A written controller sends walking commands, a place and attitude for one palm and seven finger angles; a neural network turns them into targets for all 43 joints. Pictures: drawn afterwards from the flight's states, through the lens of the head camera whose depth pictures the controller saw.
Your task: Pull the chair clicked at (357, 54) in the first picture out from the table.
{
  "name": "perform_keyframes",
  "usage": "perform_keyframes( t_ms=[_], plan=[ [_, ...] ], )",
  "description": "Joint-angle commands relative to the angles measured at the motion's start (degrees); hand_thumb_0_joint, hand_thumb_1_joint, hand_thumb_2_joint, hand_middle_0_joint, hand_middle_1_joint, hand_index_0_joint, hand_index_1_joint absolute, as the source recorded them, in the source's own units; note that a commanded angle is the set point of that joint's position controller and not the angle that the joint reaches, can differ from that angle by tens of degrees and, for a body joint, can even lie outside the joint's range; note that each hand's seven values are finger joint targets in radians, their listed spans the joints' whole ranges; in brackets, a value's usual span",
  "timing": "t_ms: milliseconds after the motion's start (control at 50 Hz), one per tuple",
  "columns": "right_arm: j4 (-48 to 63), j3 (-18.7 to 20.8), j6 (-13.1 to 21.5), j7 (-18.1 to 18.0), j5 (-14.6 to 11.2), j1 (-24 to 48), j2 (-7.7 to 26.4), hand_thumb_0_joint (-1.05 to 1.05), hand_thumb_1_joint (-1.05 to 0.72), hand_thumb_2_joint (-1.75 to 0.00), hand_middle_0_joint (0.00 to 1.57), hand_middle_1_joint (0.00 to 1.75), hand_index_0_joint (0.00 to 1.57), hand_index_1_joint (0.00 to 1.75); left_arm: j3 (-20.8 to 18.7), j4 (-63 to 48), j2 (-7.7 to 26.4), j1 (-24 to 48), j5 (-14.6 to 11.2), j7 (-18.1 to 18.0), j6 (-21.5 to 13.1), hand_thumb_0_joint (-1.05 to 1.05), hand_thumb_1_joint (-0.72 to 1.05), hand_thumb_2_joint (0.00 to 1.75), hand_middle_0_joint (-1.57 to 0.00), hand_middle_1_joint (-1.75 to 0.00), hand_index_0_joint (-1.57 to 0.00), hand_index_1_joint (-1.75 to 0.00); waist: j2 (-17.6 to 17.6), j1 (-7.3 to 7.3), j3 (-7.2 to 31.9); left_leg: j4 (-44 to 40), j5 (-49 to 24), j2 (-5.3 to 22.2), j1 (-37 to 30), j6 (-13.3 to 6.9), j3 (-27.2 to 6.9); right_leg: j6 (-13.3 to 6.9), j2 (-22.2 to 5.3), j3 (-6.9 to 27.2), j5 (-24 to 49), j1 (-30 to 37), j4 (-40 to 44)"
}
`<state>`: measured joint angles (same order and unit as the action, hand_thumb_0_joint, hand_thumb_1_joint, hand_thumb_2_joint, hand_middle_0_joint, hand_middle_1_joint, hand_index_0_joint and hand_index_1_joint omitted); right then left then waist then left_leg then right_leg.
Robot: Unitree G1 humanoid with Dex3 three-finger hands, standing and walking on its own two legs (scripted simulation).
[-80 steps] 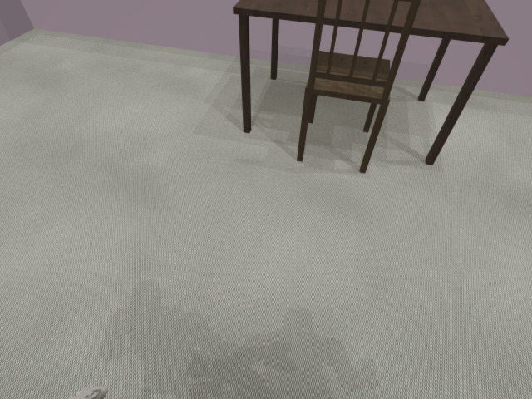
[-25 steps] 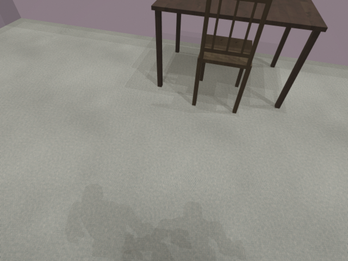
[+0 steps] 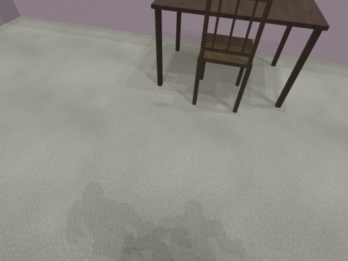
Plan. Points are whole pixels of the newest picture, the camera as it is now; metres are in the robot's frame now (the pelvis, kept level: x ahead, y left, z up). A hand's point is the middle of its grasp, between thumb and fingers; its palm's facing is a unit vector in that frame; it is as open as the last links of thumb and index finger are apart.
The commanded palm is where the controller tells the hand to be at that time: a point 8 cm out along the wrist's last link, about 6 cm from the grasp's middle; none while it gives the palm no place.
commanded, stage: walk to a spot facing it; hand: left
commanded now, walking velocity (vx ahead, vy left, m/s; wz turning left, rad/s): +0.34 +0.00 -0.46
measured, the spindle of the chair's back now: (232, 26) +1.46 -0.28 -0.07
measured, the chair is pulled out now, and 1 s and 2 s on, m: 0.00 0.00 0.00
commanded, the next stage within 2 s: turn to face it in 1.78 s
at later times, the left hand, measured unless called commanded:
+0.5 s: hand out of the picture +0.05 +0.15 -0.17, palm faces -0.09 -0.98 -0.15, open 7.4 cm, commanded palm none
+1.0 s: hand (150, 150) +0.51 +0.12 -0.16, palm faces -0.37 -0.90 -0.22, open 7.4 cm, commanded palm none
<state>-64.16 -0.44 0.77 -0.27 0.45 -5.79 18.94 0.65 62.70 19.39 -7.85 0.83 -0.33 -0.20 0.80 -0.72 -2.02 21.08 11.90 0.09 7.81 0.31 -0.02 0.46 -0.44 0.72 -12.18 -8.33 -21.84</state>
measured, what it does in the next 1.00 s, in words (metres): walks ahead, turning right: left foot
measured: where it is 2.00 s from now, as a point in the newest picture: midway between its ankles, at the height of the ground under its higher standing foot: (210, 186)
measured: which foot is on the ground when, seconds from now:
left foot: down 0.00-0.28, up 0.30-0.62, down 0.64-1.00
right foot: down 0.00-0.64, up 0.66-1.00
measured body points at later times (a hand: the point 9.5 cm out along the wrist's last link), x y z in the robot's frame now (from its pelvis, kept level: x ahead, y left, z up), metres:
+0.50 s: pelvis +0.12 -0.02 -0.01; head +0.15 -0.02 +0.44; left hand +0.06 +0.20 -0.16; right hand +0.15 -0.27 -0.16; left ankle +0.20 +0.10 -0.69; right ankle +0.01 -0.12 -0.75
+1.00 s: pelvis +0.33 -0.02 +0.00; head +0.34 -0.02 +0.44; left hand +0.53 +0.17 -0.14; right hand +0.21 -0.23 -0.16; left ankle +0.32 +0.09 -0.75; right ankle +0.36 -0.18 -0.71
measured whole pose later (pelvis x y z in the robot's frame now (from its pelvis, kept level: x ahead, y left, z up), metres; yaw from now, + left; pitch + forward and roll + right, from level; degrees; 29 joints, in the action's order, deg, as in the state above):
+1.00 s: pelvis +0.33 -0.02 +0.00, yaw -23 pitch +0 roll +1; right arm -62.0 3.3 4.0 -0.8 1.7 -20.3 11.0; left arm -4.5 54.5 12.2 -7.8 2.4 1.6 0.4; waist 1.3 1.2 -1.8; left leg 21.6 16.2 2.7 4.9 -0.8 16.1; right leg 0.4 -6.5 -4.0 -11.4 -30.8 -45.7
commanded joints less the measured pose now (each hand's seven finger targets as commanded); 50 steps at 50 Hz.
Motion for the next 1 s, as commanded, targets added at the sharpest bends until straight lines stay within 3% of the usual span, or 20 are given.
perform_keyframes(
  t_ms=[0, 120, 160, 200, 220, 240, 260, 280, 320, 380, 520, 560, 580, 600, 620, 640, 700, 760, 820, 980],
  plan=[
    [2.6, 1.3, -0.3, -0.1, 0.7, -2.5, 5.4, 0.0, -0.9, -0.9, 0.2, 0.3, 0.2, 0.3, -1.4, -2.4, 5.0, -3.3, 0.2, 0.2, 0.9, 0.0, 0.9, 0.9, -0.2, -0.3, -0.2, -0.3, -0.2, 0.48, 0.8, -1.7, 10.5, 6.4, 0.9, -1.0, -3.3, -2.0, -4.6, 6.6, -12.1, -4.9, 2.9],
    [5.2, 3.6, 0.4, -0.3, 0.8, -7.2, 8.2, 0.0, -0.9, -0.9, 0.2, 0.3, 0.2, 0.3, -2.9, -6.6, 2.5, -7.1, 0.5, 1.8, 0.3, 0.0, 0.9, 0.9, -0.2, -0.3, -0.2, -0.3, -7.4, 1.01, -4.5, -4.7, 24.0, 13.6, 1.2, -6.0, -10.5, -2.8, 1.3, 3.1, -15.2, -16.1, -11.1],
    [5.5, 4.4, 1.1, -0.5, 0.6, -9.6, 8.1, 0.0, -0.9, -0.9, 0.2, 0.3, 0.2, 0.3, -3.0, -7.6, 0.1, -7.0, 0.6, 2.0, -0.5, 0.0, 0.9, 0.9, -0.2, -0.3, -0.2, -0.3, -10.4, 1.54, -3.4, -4.1, 14.3, 17.8, -3.0, -8.7, -12.1, -1.9, 1.5, -1.7, -11.9, -18.6, -16.7],
    [5.5, 4.4, 1.4, -0.6, 0.6, -9.6, 6.6, 0.0, -0.9, -0.9, 0.2, 0.3, 0.2, 0.3, -3.4, -7.5, -1.0, -9.0, 0.5, 2.1, -1.2, 0.0, 0.9, 0.9, -0.2, -0.3, -0.2, -0.3, -8.6, 0.18, -2.9, 2.6, 2.6, 17.2, -0.9, -8.0, -7.0, -1.9, 0.2, -3.2, -11.4, -13.3, -12.8],
    [5.8, 4.0, 1.5, -0.6, 0.6, -8.5, 5.2, 0.0, -0.9, -0.9, 0.2, 0.3, 0.2, 0.3, -3.8, -5.9, -0.8, -13.6, 0.7, 2.0, -1.6, 0.0, 0.9, 0.9, -0.2, -0.3, -0.2, -0.3, -4.8, -2.13, -1.5, 11.2, 0.4, 13.4, 6.1, -5.2, -1.8, -3.2, -0.4, -1.0, -6.9, -2.9, -6.8],
    [8.0, 3.5, 1.9, -0.3, 0.2, -5.4, 1.8, 0.0, -0.9, -0.9, 0.2, 0.3, 0.2, 0.3, -4.9, -3.6, 3.2, -21.5, 0.9, 1.4, -2.3, 0.0, 0.9, 0.9, -0.2, -0.3, -0.2, -0.3, 9.2, -5.39, 0.0, 28.8, 3.7, 6.5, 20.2, -1.3, 6.8, -7.2, -9.5, 15.4, -1.9, 9.5, 0.4],
    [11.3, 2.8, 2.5, 0.1, 0.4, 0.8, -0.1, 0.0, -0.9, -0.9, 0.2, 0.3, 0.2, 0.3, -5.6, -1.1, 6.6, -28.6, 0.2, 0.5, -2.9, 0.0, 0.9, 0.9, -0.2, -0.3, -0.2, -0.3, 20.1, -7.85, -2.2, 39.4, 21.0, 2.0, 33.2, 0.4, 7.7, -12.2, -18.7, 32.3, 9.2, 14.0, 7.1],
    [12.4, 2.9, 2.7, -0.1, 0.6, 4.2, 0.5, 0.0, -0.9, -0.9, 0.2, 0.3, 0.2, 0.3, -5.2, -0.4, 5.4, -30.9, 0.1, -0.3, -3.0, 0.0, 0.9, 0.9, -0.2, -0.3, -0.2, -0.3, 13.7, -8.5, -3.3, 44.7, 22.2, 3.9, 37.5, 0.3, 2.8, -16.0, -21.0, 35.3, 16.5, 14.9, 6.4],
    [11.9, 3.1, 2.9, 0.1, 0.7, 4.0, -1.6, 0.0, -0.9, -0.9, 0.2, 0.3, 0.2, 0.3, -4.7, -1.5, 2.5, -26.7, 0.8, -0.9, -2.9, 0.0, 0.9, 0.9, -0.2, -0.3, -0.2, -0.3, 2.3, -5.06, -3.8, 45.7, 16.6, 6.6, 39.1, 1.0, 1.4, -16.5, -18.6, 27.3, 16.4, 14.7, 3.6],
    [10.8, 3.4, 1.8, 1.0, 0.6, 1.4, -3.8, 0.0, -0.9, -0.9, 0.2, 0.3, 0.2, 0.3, -4.1, -2.4, 0.1, -22.0, 0.9, -0.8, -3.5, 0.0, 0.9, 0.9, -0.2, -0.3, -0.2, -0.3, 4.2, -1.55, -3.4, 40.0, 9.3, 6.5, 32.8, 2.1, 3.7, -13.2, -14.0, 18.3, 13.0, 6.9, 7.0],
    [12.5, 3.5, 2.4, 2.1, -0.1, 2.2, -5.6, 0.0, -0.9, -0.9, 0.2, 0.3, 0.2, 0.3, -4.6, -1.2, -0.1, -19.8, 0.8, -1.2, -3.8, 0.0, 0.9, 0.9, -0.2, -0.3, -0.2, -0.3, 8.0, -0.19, -4.2, 20.1, -0.3, 3.9, 16.4, 0.5, 6.3, -8.7, -9.9, 10.9, 15.5, -1.1, 7.8],
    [9.9, 4.0, 3.1, 1.2, 0.2, -6.2, -3.9, 0.0, -0.9, -0.9, 0.2, 0.3, 0.2, 0.3, -5.2, -1.1, 0.2, -18.5, 0.3, -1.1, -3.8, 0.0, 0.9, 0.9, -0.2, -0.3, -0.2, -0.3, 5.3, 3.79, -0.2, 12.4, -3.7, 1.7, 3.5, -0.2, 7.5, -7.2, -7.6, 8.6, 23.4, -2.0, -1.9],
    [7.3, 4.7, 3.3, 0.3, 0.4, -14.6, -1.3, 0.0, -0.9, -0.9, 0.2, 0.3, 0.2, 0.3, -5.2, -1.0, -0.9, -18.7, 0.3, -1.0, -3.8, 0.0, 0.9, 0.9, -0.2, -0.3, -0.2, -0.3, 2.0, 6.71, 4.6, 10.3, -3.6, 3.4, -7.6, -0.7, 5.0, -6.0, -5.6, 8.0, 22.2, -4.9, -12.9],
    [5.5, 6.2, 3.5, -0.5, 1.3, -22.5, 4.3, 0.0, -0.9, -0.9, 0.2, 0.3, 0.2, 0.3, -5.4, -1.6, -3.8, -21.3, -0.3, -0.5, -3.4, 0.0, 0.9, 0.9, -0.2, -0.3, -0.2, -0.3, -9.3, 8.83, 11.7, 7.6, 1.2, 14.7, -19.8, -3.9, -8.9, -4.2, -0.4, 3.2, 6.6, -13.9, -28.5],
    [4.8, 6.7, 3.4, -0.5, 1.3, -26.8, 8.4, 0.0, -0.9, -0.9, 0.2, 0.3, 0.2, 0.3, -4.7, -3.2, -6.5, -22.2, -0.5, 0.2, -3.6, 0.0, 0.9, 0.9, -0.2, -0.3, -0.2, -0.3, -20.6, 8.33, 14.0, -3.1, 4.5, 27.5, -21.6, -8.7, -27.6, -2.9, 5.0, -0.6, -20.2, -22.4, -46.9],
    [5.6, 6.2, 2.9, -0.6, 0.9, -21.8, 6.4, 0.0, -0.9, -0.9, 0.2, 0.3, 0.2, 0.3, -4.6, -4.3, -6.0, -20.1, 0.1, 0.0, -3.7, 0.0, 0.9, 0.9, -0.2, -0.3, -0.2, -0.3, -14.7, 6.51, 10.9, -7.5, 16.6, 29.3, -14.2, -10.7, -29.3, -3.7, 1.7, 2.2, -19.5, -25.5, -53.6],
    [7.4, 4.1, 3.5, -0.7, 1.1, -12.0, -2.9, 0.0, -0.9, -0.9, 0.2, 0.3, 0.2, 0.3, -4.7, -4.8, -7.0, -13.1, 1.1, 1.3, -2.2, 0.0, 0.9, 0.9, -0.2, -0.3, -0.2, -0.3, -7.5, 2.39, -3.7, -11.1, 18.7, 23.1, 6.3, -8.2, -16.1, -2.9, -4.9, 1.3, -8.5, -27.0, -54.8],
    [7.2, 4.0, 4.4, -0.9, 1.0, -10.3, -4.0, 0.0, -0.9, -0.9, 0.2, 0.3, 0.2, 0.3, -4.7, -5.0, -8.6, -15.3, 1.3, 1.7, -0.2, 0.0, 0.9, 0.9, -0.2, -0.3, -0.2, -0.3, -7.5, -0.78, -1.4, -11.1, 10.0, 19.4, 10.0, -7.3, -3.1, -1.8, -6.1, -0.3, -5.1, -22.8, -47.5],
    [6.8, 4.5, 4.7, -0.8, 1.1, -11.7, -3.7, 0.0, -0.9, -0.9, 0.2, 0.3, 0.2, 0.3, -5.1, -7.1, -8.5, -11.7, 1.4, 2.1, 0.4, 0.0, 0.9, 0.9, -0.2, -0.3, -0.2, -0.3, -6.3, -0.91, -2.3, -12.7, 6.2, 18.9, 7.9, -8.2, 0.6, -0.8, -6.9, -1.2, -0.9, -24.6, -39.8],
    [4.2, 5.0, 3.9, -0.2, 1.6, -18.0, -0.7, 0.0, -0.9, -0.9, 0.2, 0.3, 0.2, 0.3, -4.5, -12.2, -6.9, 3.5, 1.1, 2.6, -0.3, 0.0, 0.9, 0.9, -0.2, -0.3, -0.2, -0.3, -4.8, 3.08, -4.0, -9.7, -3.6, 19.9, -2.4, -7.9, 6.0, -0.7, -5.4, -6.3, -0.6, -21.5, -17.0]
  ],
)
